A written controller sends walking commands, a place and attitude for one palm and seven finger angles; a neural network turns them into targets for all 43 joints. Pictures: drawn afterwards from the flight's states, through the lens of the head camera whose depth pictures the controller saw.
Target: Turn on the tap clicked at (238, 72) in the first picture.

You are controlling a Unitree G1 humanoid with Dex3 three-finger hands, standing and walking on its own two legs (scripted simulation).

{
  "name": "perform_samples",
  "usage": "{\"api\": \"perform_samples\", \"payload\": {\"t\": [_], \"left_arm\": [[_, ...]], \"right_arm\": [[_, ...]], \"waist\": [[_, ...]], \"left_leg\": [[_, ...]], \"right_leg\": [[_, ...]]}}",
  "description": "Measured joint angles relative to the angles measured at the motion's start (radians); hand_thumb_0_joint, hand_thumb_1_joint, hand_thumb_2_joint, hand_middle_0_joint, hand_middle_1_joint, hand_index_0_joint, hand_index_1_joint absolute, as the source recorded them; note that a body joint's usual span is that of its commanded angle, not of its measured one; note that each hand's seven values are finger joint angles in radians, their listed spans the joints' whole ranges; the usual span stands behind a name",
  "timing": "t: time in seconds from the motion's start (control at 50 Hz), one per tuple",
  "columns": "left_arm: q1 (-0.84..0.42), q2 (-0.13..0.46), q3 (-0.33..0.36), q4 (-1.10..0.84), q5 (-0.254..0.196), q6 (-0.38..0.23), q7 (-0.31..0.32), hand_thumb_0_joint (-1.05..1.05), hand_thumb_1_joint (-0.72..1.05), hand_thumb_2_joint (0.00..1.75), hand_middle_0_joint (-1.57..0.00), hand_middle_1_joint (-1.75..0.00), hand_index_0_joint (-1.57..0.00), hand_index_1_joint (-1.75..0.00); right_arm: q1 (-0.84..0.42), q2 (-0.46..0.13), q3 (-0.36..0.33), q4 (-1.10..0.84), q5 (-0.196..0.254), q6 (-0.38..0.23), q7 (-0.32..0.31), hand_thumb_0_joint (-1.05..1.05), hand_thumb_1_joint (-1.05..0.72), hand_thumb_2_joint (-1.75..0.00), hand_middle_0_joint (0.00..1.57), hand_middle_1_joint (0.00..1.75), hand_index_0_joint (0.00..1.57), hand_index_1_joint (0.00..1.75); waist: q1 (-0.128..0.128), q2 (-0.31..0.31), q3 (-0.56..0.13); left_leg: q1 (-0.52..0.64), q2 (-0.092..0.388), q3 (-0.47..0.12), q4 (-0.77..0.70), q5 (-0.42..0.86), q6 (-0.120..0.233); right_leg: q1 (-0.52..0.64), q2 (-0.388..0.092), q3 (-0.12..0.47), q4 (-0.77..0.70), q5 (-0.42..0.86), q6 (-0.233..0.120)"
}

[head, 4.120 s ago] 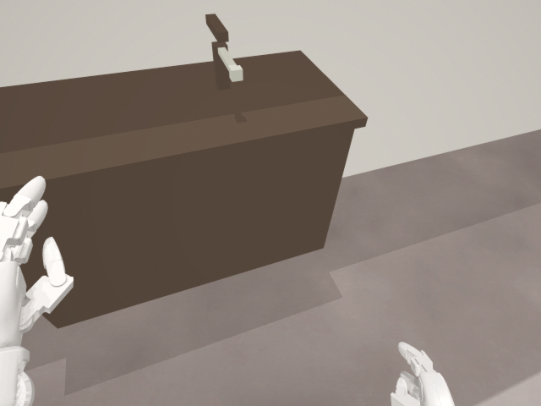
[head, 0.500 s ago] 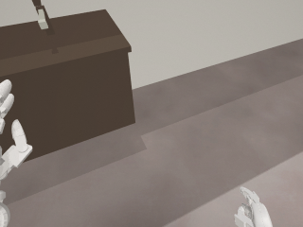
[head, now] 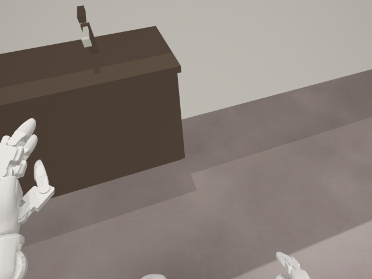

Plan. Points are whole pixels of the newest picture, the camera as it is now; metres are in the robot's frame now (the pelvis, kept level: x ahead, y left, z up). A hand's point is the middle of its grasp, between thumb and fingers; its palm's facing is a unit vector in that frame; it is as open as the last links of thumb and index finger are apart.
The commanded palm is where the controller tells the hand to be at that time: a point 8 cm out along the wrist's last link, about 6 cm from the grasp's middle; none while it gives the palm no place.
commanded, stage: take the last steps up to it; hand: left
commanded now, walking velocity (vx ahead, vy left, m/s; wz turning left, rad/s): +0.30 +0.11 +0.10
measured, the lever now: (86, 41) +0.88 +0.44 +0.11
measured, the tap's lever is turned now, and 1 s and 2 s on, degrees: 0 0 0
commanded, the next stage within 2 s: come to a stop and stand still in 1.86 s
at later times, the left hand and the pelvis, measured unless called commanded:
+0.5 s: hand (38, 137) +0.31 +0.29 +0.19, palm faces +0.42 -0.82 -0.39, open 7.4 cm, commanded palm +0.25 +0.33 +0.18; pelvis +0.09 +0.05 +0.00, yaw +1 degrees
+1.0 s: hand (84, 100) +0.43 +0.25 +0.18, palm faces +0.36 -0.80 -0.47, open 7.4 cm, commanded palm +0.36 +0.30 +0.18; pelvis +0.21 +0.02 +0.01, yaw +2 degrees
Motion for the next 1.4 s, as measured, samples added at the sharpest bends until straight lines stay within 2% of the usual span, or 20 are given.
{"api": "perform_samples", "payload": {"t": [0.06,0.12,0.28,0.34,0.4,0.48,0.54,0.62,0.7,0.76,0.8,0.86,0.9,0.98,1.14,1.18,1.22,1.28,1.34,1.4], "left_arm": [[0.052,0.013,0.018,-0.02,0.0,-0.021,-0.003,0.02,0.89,0.89,-0.21,-0.31,-0.22,-0.3],[0.07,0.034,0.032,-0.042,-0.001,-0.034,0.002,0.02,0.89,0.89,-0.21,-0.31,-0.22,-0.3],[0.079,0.037,0.044,-0.127,-0.006,-0.029,0.038,0.02,0.89,0.89,-0.21,-0.31,-0.22,-0.3],[0.06,0.037,0.053,-0.15,-0.009,-0.028,0.049,0.01,0.89,0.89,-0.21,-0.31,-0.22,-0.3],[-0.007,0.044,0.057,-0.101,-0.002,-0.029,0.051,0.02,0.89,0.89,-0.21,-0.31,-0.21,-0.3],[-0.027,0.053,0.055,-0.098,-0.001,-0.011,0.038,0.02,0.89,0.89,-0.21,-0.31,-0.21,-0.3],[0.021,0.05,0.054,-0.147,-0.004,-0.016,0.027,0.02,0.89,0.89,-0.21,-0.31,-0.21,-0.3],[0.074,0.059,0.057,-0.163,-0.006,-0.022,0.016,0.02,0.89,0.89,-0.21,-0.31,-0.21,-0.3],[0.063,0.086,0.076,-0.113,-0.006,-0.003,0.016,0.01,0.89,0.89,-0.21,-0.31,-0.21,-0.3],[-0.005,0.05,0.055,-0.064,0.001,0.014,0.014,0.01,0.89,0.89,-0.21,-0.31,-0.21,-0.3],[-0.025,0.017,0.04,-0.049,-0.004,0.019,0.009,0.02,0.89,0.89,-0.21,-0.31,-0.21,-0.3],[0.006,-0.004,0.034,-0.068,-0.003,0.008,0.008,0.02,0.89,0.89,-0.21,-0.31,-0.21,-0.3],[0.035,0.003,0.032,-0.094,-0.002,-0.003,0.009,0.02,0.89,0.89,-0.21,-0.31,-0.21,-0.3],[0.079,0.048,0.051,-0.152,-0.004,-0.027,0.016,0.02,0.89,0.89,-0.21,-0.31,-0.22,-0.3],[0.092,0.068,0.084,-0.188,-0.016,-0.03,0.048,0.01,0.89,0.89,-0.21,-0.31,-0.22,-0.3],[0.048,0.064,0.086,-0.147,-0.018,-0.029,0.051,0.01,0.89,0.89,-0.21,-0.31,-0.22,-0.3],[-0.003,0.055,0.076,-0.086,-0.016,-0.021,0.048,0.01,0.89,0.89,-0.21,-0.31,-0.21,-0.3],[-0.039,0.047,0.059,-0.06,-0.013,0.005,0.039,0.02,0.89,0.89,-0.21,-0.31,-0.21,-0.3],[-0.01,0.042,0.049,-0.125,-0.012,0.007,0.029,0.02,0.89,0.89,-0.21,-0.31,-0.21,-0.3],[0.039,0.047,0.047,-0.179,-0.01,-0.014,0.02,0.02,0.89,0.89,-0.21,-0.31,-0.21,-0.3]], "right_arm": [[0.001,-0.031,-0.021,-0.019,0.002,0.006,-0.006,0.01,-0.91,-0.9,0.2,0.3,0.2,0.3],[0.009,-0.06,-0.046,-0.04,0.003,0.003,-0.01,0.01,-0.91,-0.9,0.2,0.3,0.2,0.3],[0.032,-0.08,-0.078,-0.087,0.005,-0.01,-0.019,0.01,-0.91,-0.9,0.2,0.3,0.2,0.3],[0.026,-0.061,-0.071,-0.105,0.006,-0.014,-0.028,0.01,-0.91,-0.9,0.2,0.3,0.2,0.3],[-0.008,0.002,-0.05,-0.101,0.007,-0.015,-0.025,0.01,-0.91,-0.9,0.2,0.3,0.2,0.3],[-0.025,0.074,0.003,-0.094,0.01,-0.034,0.0,0.01,-0.91,-0.9,0.2,0.3,0.2,0.3],[-0.019,0.103,0.031,-0.097,0.008,-0.045,0.014,0.01,-0.91,-0.9,0.2,0.3,0.2,0.3],[-0.001,0.108,0.046,-0.091,0.002,-0.046,0.012,0.01,-0.9,-0.9,0.21,0.3,0.2,0.3],[0.015,0.086,0.04,-0.084,0.006,-0.031,0.0,0.01,-0.9,-0.9,0.21,0.3,0.21,0.3],[-0.022,0.038,0.016,-0.045,0.009,-0.007,-0.005,0.01,-0.9,-0.9,0.21,0.3,0.2,0.3],[-0.043,0.007,0.0,-0.023,0.009,0.004,-0.002,0.01,-0.9,-0.9,0.21,0.3,0.2,0.3],[-0.058,-0.027,-0.017,-0.03,0.007,0.014,-0.001,0.01,-0.91,-0.9,0.2,0.3,0.2,0.3],[-0.057,-0.043,-0.028,-0.047,0.005,0.014,-0.004,0.01,-0.91,-0.9,0.2,0.3,0.2,0.3],[-0.041,-0.06,-0.049,-0.089,0.003,0.011,-0.008,0.01,-0.91,-0.9,0.2,0.3,0.2,0.3],[0.018,-0.054,-0.058,-0.133,0.007,0.006,-0.019,0.01,-0.91,-0.9,0.2,0.3,0.2,0.3],[0.003,-0.02,-0.053,-0.121,0.01,0.011,-0.023,0.01,-0.91,-0.9,0.2,0.3,0.2,0.3],[-0.01,0.015,-0.034,-0.111,0.008,0.008,-0.022,0.01,-0.91,-0.9,0.2,0.3,0.2,0.3],[-0.019,0.064,0.003,-0.099,0.012,-0.009,-0.006,0.01,-0.91,-0.9,0.2,0.3,0.2,0.3],[-0.014,0.099,0.03,-0.099,0.01,-0.033,0.01,0.01,-0.91,-0.9,0.2,0.3,0.2,0.3],[-0.001,0.11,0.04,-0.098,0.004,-0.052,0.015,0.01,-0.91,-0.9,0.2,0.3,0.2,0.3]], "waist": [[-0.022,-0.019,0.006],[-0.028,-0.037,0.017],[-0.005,-0.064,0.019],[0.0,-0.071,0.009],[-0.005,-0.088,0.017],[-0.019,-0.067,0.007],[-0.013,-0.05,0.006],[0.001,-0.02,0.008],[0.011,0.0,0.011],[0.013,0.022,0.036],[0.017,0.007,0.05],[0.0,-0.019,0.055],[-0.016,-0.036,0.055],[-0.031,-0.066,0.054],[-0.008,-0.067,0.017],[-0.004,-0.095,0.017],[-0.013,-0.089,0.015],[-0.023,-0.074,0.011],[-0.017,-0.068,0.016],[-0.008,-0.048,0.019]], "left_leg": [[-0.055,0.027,0.013,0.014,0.064,-0.012],[-0.06,0.053,0.032,-0.103,0.099,-0.011],[0.089,0.055,0.112,-0.487,0.103,0.014],[0.171,0.037,0.132,-0.579,0.127,0.026],[0.177,0.029,0.139,-0.528,0.079,0.036],[0.21,0.043,0.123,-0.579,0.085,0.034],[0.242,0.051,0.128,-0.627,0.09,0.028],[0.285,0.059,0.129,-0.658,0.076,0.01],[0.281,0.075,0.112,-0.553,-0.01,-0.016],[0.149,0.076,0.056,-0.205,-0.105,0.008],[0.058,0.046,0.028,0.001,-0.089,0.002],[-0.044,0.047,0.023,0.111,-0.016,-0.012],[-0.082,0.06,0.028,0.065,0.028,-0.017],[-0.068,0.081,0.063,-0.19,0.08,-0.015],[0.136,0.04,0.152,-0.592,0.172,0.016],[0.143,0.021,0.171,-0.544,0.137,0.043],[0.151,0.024,0.163,-0.519,0.101,0.055],[0.175,0.035,0.144,-0.552,0.104,0.05],[0.205,0.045,0.144,-0.601,0.114,0.042],[0.237,0.056,0.141,-0.643,0.118,0.029]], "right_leg": [[0.032,-0.007,-0.004,-0.069,0.029,0.004],[0.056,-0.019,-0.011,-0.113,0.041,0.01],[0.084,-0.048,-0.007,-0.072,-0.026,0.052],[0.055,-0.06,0.013,0.057,-0.105,0.073],[-0.062,-0.04,0.083,0.379,-0.237,0.069],[-0.209,-0.017,0.072,0.572,-0.189,0.082],[-0.258,-0.027,0.051,0.487,-0.109,0.09],[-0.225,-0.024,0.021,0.263,-0.041,0.095],[-0.1,0.009,-0.021,0.018,0.03,0.077],[-0.098,0.017,-0.043,0.081,0.015,-0.015],[-0.077,0.011,-0.035,0.079,-0.009,-0.025],[-0.036,0.01,-0.025,0.021,0.002,-0.019],[-0.009,0.007,-0.026,-0.025,0.012,-0.018],[0.034,0.0,-0.025,-0.078,0.013,-0.009],[0.085,-0.013,-0.003,0.024,-0.116,0.042],[0.033,-0.037,0.042,0.193,-0.19,0.054],[-0.051,-0.013,0.085,0.415,-0.249,0.06],[-0.17,-0.005,0.094,0.589,-0.208,0.072],[-0.249,-0.028,0.087,0.562,-0.117,0.083],[-0.256,-0.043,0.066,0.41,-0.054,0.091]]}}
